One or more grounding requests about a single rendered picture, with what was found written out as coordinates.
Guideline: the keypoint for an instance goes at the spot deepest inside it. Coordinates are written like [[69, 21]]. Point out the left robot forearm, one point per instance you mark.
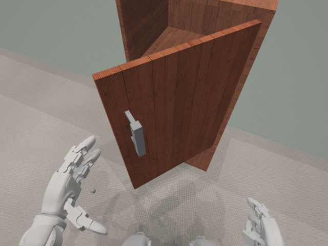
[[46, 230]]

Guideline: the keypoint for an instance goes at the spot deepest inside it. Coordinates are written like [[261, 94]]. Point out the cupboard door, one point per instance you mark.
[[179, 96]]

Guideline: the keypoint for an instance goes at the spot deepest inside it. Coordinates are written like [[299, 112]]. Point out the robot right hand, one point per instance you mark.
[[267, 230]]

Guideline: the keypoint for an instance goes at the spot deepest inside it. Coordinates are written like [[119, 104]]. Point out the handle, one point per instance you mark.
[[137, 134]]

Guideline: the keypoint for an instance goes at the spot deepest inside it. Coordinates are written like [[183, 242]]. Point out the robot left hand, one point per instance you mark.
[[66, 181]]

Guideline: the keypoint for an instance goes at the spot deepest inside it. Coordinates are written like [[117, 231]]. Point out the robot left thigh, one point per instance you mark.
[[137, 240]]

